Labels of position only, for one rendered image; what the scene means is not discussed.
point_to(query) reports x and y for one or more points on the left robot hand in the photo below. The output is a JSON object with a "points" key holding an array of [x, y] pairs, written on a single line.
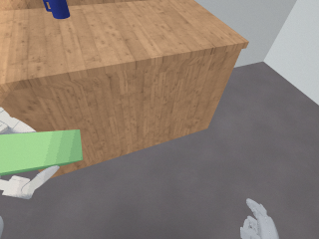
{"points": [[18, 186]]}

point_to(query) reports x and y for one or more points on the sponge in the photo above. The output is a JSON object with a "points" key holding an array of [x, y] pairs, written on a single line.
{"points": [[29, 151]]}

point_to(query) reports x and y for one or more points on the table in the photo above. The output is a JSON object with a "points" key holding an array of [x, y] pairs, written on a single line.
{"points": [[129, 74]]}

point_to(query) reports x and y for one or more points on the right robot hand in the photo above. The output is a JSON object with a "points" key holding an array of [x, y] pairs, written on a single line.
{"points": [[262, 228]]}

